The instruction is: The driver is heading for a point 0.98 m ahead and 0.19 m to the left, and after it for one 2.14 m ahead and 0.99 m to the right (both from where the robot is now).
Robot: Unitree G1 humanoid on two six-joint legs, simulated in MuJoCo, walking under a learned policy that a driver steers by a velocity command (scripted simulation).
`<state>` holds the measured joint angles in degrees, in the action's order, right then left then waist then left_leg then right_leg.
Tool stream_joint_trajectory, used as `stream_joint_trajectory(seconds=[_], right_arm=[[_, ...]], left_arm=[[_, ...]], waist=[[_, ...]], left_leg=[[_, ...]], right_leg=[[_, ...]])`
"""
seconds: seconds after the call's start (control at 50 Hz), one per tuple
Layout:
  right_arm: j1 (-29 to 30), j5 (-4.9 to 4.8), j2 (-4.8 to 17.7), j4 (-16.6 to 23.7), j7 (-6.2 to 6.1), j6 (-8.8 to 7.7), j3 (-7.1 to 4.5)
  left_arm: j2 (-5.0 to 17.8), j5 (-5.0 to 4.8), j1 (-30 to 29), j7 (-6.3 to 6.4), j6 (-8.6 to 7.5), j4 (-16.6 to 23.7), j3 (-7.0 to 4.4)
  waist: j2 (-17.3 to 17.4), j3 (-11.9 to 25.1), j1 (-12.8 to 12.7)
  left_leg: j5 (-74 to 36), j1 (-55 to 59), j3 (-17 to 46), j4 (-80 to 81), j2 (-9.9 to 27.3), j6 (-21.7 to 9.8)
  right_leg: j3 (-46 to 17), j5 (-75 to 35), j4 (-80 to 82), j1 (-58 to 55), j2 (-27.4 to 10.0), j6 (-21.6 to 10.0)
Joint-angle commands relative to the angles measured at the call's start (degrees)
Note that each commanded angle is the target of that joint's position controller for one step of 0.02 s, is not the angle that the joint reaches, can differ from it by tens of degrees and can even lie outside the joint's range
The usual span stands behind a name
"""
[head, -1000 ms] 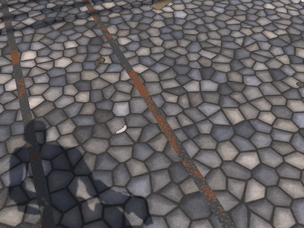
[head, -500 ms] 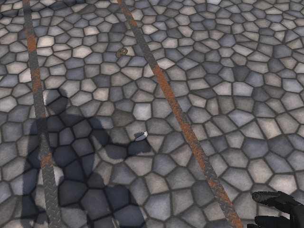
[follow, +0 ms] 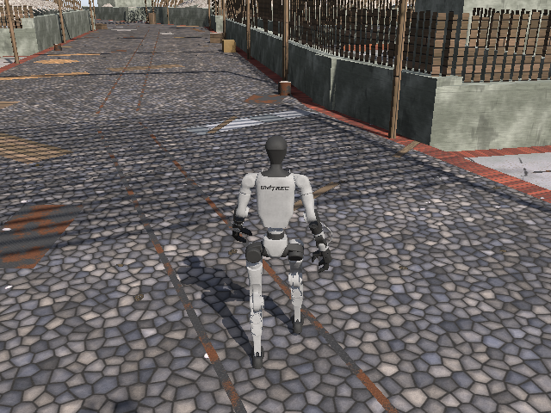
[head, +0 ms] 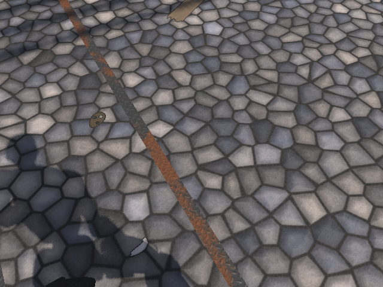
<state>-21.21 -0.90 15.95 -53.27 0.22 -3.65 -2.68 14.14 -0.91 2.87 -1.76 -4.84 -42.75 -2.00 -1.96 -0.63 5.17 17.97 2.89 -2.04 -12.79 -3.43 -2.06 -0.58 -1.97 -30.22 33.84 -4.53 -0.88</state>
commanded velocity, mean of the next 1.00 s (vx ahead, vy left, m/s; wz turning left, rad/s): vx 0.33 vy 0.00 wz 0.01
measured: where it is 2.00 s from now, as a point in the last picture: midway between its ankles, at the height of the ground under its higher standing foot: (173, 263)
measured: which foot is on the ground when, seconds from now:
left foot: down 0.00-0.08, up 0.10-0.54, down 0.56-1.00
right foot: up 0.00-0.04, down 0.06-0.58, up 0.60-0.92, down 0.94-1.00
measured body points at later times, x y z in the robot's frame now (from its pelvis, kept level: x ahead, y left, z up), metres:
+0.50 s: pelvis +0.28 -0.02 +0.00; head +0.31 -0.02 +0.45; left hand +0.28 +0.26 -0.13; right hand +0.49 -0.25 -0.09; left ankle +0.47 +0.12 -0.70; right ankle +0.18 -0.13 -0.74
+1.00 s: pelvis +0.43 +0.02 +0.00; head +0.44 +0.01 +0.45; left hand +0.52 +0.29 -0.13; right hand +0.55 -0.23 -0.13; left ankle +0.47 +0.11 -0.74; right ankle +0.45 -0.13 -0.74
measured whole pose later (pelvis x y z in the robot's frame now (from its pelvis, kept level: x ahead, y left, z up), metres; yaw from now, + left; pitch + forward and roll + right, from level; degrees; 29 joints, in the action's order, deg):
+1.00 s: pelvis +0.43 +0.02 +0.00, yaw +1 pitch +0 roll +1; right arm -8.0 0.7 13.0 -53.6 0.0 -1.3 -1.0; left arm 14.0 0.8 10.9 2.5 0.9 -53.9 -2.5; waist 0.1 -0.4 0.4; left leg 9.9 -15.9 -3.0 -25.8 -2.8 -2.6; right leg -1.6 13.8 -29.7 15.7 -3.7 2.5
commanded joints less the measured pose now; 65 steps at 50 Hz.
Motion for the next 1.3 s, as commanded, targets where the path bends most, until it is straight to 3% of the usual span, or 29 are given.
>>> stream_joint_trajectory(seconds=[0.02, 0.06, 0.08, 0.1, 0.12, 0.14, 0.18, 0.26, 0.38, 0.46, 0.52, 0.56, 0.58, 0.6, 0.62, 0.64, 0.68, 0.72, 0.8, 0.86, 0.92, 0.96, 1.0, 1.06, 1.14, 1.18, 1.22, 1.28, 1.3], right_arm=[[-1.06, -0.19, 10.7, 1.52, -0.53, 0.61, -2.48], [0.44, 0.37, 8.9, 2.69, -0.7, 0.94, -1.57], [-4.14, 0.95, 3.46, 4.64, -0.41, -0.05, 0.14], [-5.18, 0.48, 2.43, 3.68, -0.07, -1.44, 0.69], [-0.58, -1.01, 8.27, 4.83, 0.35, -2.48, -0.83], [3.98, -1.71, 8.65, 6.13, 0.51, -3.04, -0.88], [6.24, -0.27, 7.62, 6.35, 0.12, -2.49, -1.3], [5.0, 0.39, 4.16, 6.24, -0.15, -0.16, -0.81], [17.45, 0.59, 2.52, 9.8, 0.52, -0.86, -0.08], [23.1, 0.24, 3.14, 12.03, 1.47, -1.32, -0.02], [20.45, 1.02, 5.04, 11.82, 2.22, -1.97, -0.77], [9.13, 1.8, 8.45, 8.09, 1.83, -2.33, -2.42], [2.17, 2.85, 12.27, 6.85, 1.32, -2.27, -3.12], [1.52, 2.82, 14.04, 6.18, 1.22, -1.46, -3.06], [0.39, 1.33, 9.95, 6.46, 1.56, -0.75, -2.35], [4.94, 0.82, 8.64, 7.01, 1.47, -0.56, -1.86], [12.97, 1.32, 4.85, 7.85, 1.11, -0.42, -0.6], [15.83, 2.6, 3.61, 7.11, 1.05, -0.5, -0.24], [17.09, 2.58, 5.41, 5.53, 0.41, -0.35, -0.66], [17.29, 1.95, 5.85, 4.45, -0.12, 0.75, -0.53], [16.16, 1.44, 3.46, 2.87, -0.22, 1.45, 0.48], [11.86, 1.62, 3.5, 2.01, -0.24, 1.68, 0.32], [15.03, 1.24, 5.28, 2.94, -0.84, 2.4, -0.14], [15.88, 0.6, 6.33, 4.54, -1.37, 3.4, -1.09], [15.77, 0.55, 4.16, 6.84, -1.23, 4.3, -1.57], [14.14, 0.76, 3.82, 7.52, -0.66, 4.89, -1.98], [14.89, 0.21, 4.05, 8.91, 0.05, 5.52, -2.34], [10.28, 0.0, 4.38, 7.19, 0.69, 6.2, -3.33], [9.45, 0.2, 6.97, 7.5, 0.59, 6.24, -4.43]], left_arm=[[6.88, -0.12, -2.71, -0.71, -1.41, 4.76, -1.73], [12.06, 0.42, 14.47, 0.05, -1.44, -0.08, -4.19], [17.82, 1.69, 22.31, 0.52, -1.1, -1.42, -5.58], [15.2, 0.7, 23.94, 0.43, -0.76, -2.25, -4.88], [11.42, 0.29, 20.46, 0.51, -0.6, -1.8, -3.54], [9.79, 0.44, 16.39, 0.75, -0.44, -0.99, -3.0], [6.8, 1.24, 10.48, 0.44, -0.76, -0.43, -2.06], [8.0, 0.98, 9.74, 0.27, -1.8, -1.87, -2.43], [10.2, 0.42, 14.28, 1.61, -1.12, -4.89, -2.88], [10.88, -0.11, 17.83, 1.92, -0.15, -7.57, -3.13], [11.52, 0.16, 16.83, 2.54, 1.16, -8.41, -3.37], [10.84, 0.27, 15.44, 2.81, 1.72, -8.02, -3.0], [8.1, 1.69, 16.97, 2.94, 1.66, -6.73, -1.87], [1.3, 1.84, 28.01, 2.21, 1.17, -8.7, 0.23], [7.12, 0.54, 27.58, 2.08, 0.9, -10.59, -1.08], [9.89, -0.95, 21.41, 2.14, 1.0, -9.03, -1.94], [8.88, 0.16, 15.17, 3.38, 2.3, -7.94, -2.08], [6.61, 0.7, 16.86, 3.98, 4.0, -8.38, -1.86], [4.61, 1.17, 15.66, 4.62, 5.24, -8.71, -1.15], [5.57, 1.22, 13.41, 4.44, 6.09, -9.04, -1.53], [5.55, 2.41, 11.45, 4.31, 5.96, -9.16, -1.58], [11.04, 1.71, 9.54, 4.65, 5.56, -9.2, -2.66], [8.09, 1.64, 8.83, 4.5, 4.7, -9.85, -2.54], [8.61, 1.27, 9.06, 5.26, 3.85, -9.91, -3.25], [10.72, 1.16, 12.6, 6.49, 4.1, -10.13, -4.47], [10.71, 0.99, 8.98, 7.12, 4.09, -8.32, -4.55], [11.8, 0.71, 5.7, 7.41, 3.95, -6.77, -4.88], [12.32, -0.26, 2.58, 6.94, 4.71, -6.62, -5.37], [10.29, 0.3, 6.35, 6.26, 5.01, -7.79, -5.09]], waist=[[6.88, -1.12, -3.16], [5.59, 10.93, -11.44], [-5.23, 20.53, -11.19], [-13.05, 25.22, -11.3], [-8.59, 17.33, -11.74], [-5.33, 10.56, -10.62], [-1.65, 3.59, -6.86], [-1.91, 1.0, -3.81], [-1.17, -2.2, -7.45], [-1.07, -3.9, -8.97], [-2.83, -0.78, -6.5], [-1.59, 6.57, -0.96], [5.26, 15.03, 0.32], [19.73, 23.58, -4.21], [13.36, 27.02, -1.34], [10.22, 18.04, -1.7], [4.63, 8.82, -4.35], [7.93, 7.56, -7.38], [8.73, 8.8, -7.59], [7.94, 6.9, -7.06], [5.99, 1.95, -7.51], [-1.71, -1.33, -3.42], [-2.9, -2.14, -5.12], [-2.93, 0.16, -5.56], [-6.35, 3.17, -6.88], [-10.17, 4.2, -6.21], [-8.47, 3.18, -6.09], [-4.79, 4.42, -3.25], [3.34, 4.19, -3.78]], left_leg=[[-34.13, 2.86, 7.71, -4.46, 18.06, -7.82], [-41.32, -5.69, 3.34, -25.24, 12.97, -4.75], [-20.77, -28.25, -0.18, -47.51, 5.36, -0.69], [13.89, -40.25, 5.85, -59.19, -0.25, 0.44], [12.72, -46.32, 9.02, -63.71, 3.7, -0.39], [7.81, -47.09, 7.1, -62.46, 6.74, -0.95], [0.46, -42.3, 6.19, -54.7, 10.77, -0.5], [-5.08, -38.96, 5.35, -47.97, 11.97, 1.75], [-23.2, -38.04, 2.71, -25.48, 9.71, 2.74], [-23.18, -38.68, 3.2, -18.53, 8.32, 1.45], [-19.55, -33.02, 2.78, -15.53, 6.11, -0.77], [-27.79, -16.31, 0.54, -12.39, 4.07, -3.12], [-50.32, -0.07, 9.68, -16.9, 13.75, -6.06], [-61.23, 18.28, 28.53, -17.72, 27.91, -17.71], [-51.35, 15.58, 31.76, -14.09, 26.24, -18.04], [-45.52, 8.52, 24.54, -12.12, 23.9, -15.54], [-39.56, -6.48, 17.32, -7.95, 19.61, -12.55], [-37.13, -16.52, 13.14, -4.52, 17.11, -11.5], [-31.81, -20.36, 9.06, -2.48, 15.68, -11.74], [-10.12, -22.71, 9.86, -0.21, 15.06, -10.22], [8.4, -26.37, 9.7, -0.31, 11.61, -5.2], [8.12, -26.29, 6.51, -2.83, 6.33, -1.51], [2.27, -21.78, 4.9, -7.26, 4.88, -1.14], [-7.05, -23.22, 5.27, -12.51, 4.31, -3.12], [-11.71, -29.76, 2.5, -24.72, 1.86, -1.6], [4.57, -31.62, 0.99, -32.96, 2.32, -0.65], [12.02, -32.51, 1.87, -35.29, 4.92, -0.61], [-4.88, -17.16, -2.25, -21.1, 1.71, -1.71], [-14.47, -11.03, 4.56, -14.36, 3.85, -3.84]], right_leg=[[1.4, 6.47, 2.64, -2.41, 2.21, -2.52], [0.58, 3.9, 2.08, -29.08, 1.35, -6.83], [-22.36, 8.79, 1.71, -53.11, -13.52, -14.58], [-41.45, 14.67, 10.31, -59.38, -19.24, -19.16], [-35.34, 18.17, 11.77, -54.13, -17.14, -16.3], [-26.64, 15.24, 12.84, -45.78, -14.74, -14.24], [-17.34, 7.48, 17.14, -31.92, -10.19, -12.28], [-10.16, 0.46, 22.52, -23.92, -8.33, -13.52], [-2.42, 0.42, 24.31, -24.42, -5.22, -10.87], [-2.87, -1.22, 21.21, -31.28, -7.96, -10.08], [-2.93, -14.98, 13.39, -35.88, -8.73, -7.34], [-0.44, -23.32, -0.58, -33.94, -3.87, -3.93], [1.75, -5.51, -15.59, -24.28, 0.26, -1.12], [0.17, 39.29, -35.93, -5.93, 8.7, 2.64], [-8.18, 42.29, -41.85, -4.4, 7.88, 2.8], [-6.72, 39.76, -42.86, -0.1, 5.34, 2.5], [-4.07, 32.13, -36.33, -1.68, 0.75, 3.33], [-3.76, 27.59, -29.1, -11.07, -0.72, 3.71], [-1.9, 21.79, -14.01, -18.91, -0.07, 3.89], [-1.09, 15.45, -7.14, -22.57, 0.44, 3.09], [-1.28, 9.45, 3.92, -26.93, 0.24, 1.03], [-3.72, 13.24, 5.76, -23.56, -2.39, -1.31], [-2.3, 20.7, 7.49, -18.16, -0.74, -0.23], [-1.26, 13.63, 5.11, -20.93, -1.14, 0.16], [-7.49, 1.7, 5.66, -27.0, -9.46, -5.09], [-12.11, -6.99, 5.82, -27.29, -16.75, -9.46], [-11.97, -10.28, 5.72, -26.19, -19.07, -9.97], [-0.76, -2.25, -1.14, -18.15, -12.23, -3.26], [5.2, 7.62, -11.1, -12.36, -7.72, 0.61]])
